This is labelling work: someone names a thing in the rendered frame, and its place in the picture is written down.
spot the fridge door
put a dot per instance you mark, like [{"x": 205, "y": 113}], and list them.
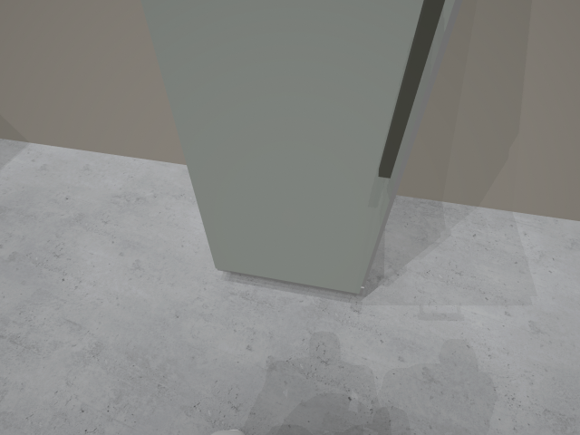
[{"x": 283, "y": 109}]

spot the handle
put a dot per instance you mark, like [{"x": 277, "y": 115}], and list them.
[{"x": 420, "y": 48}]

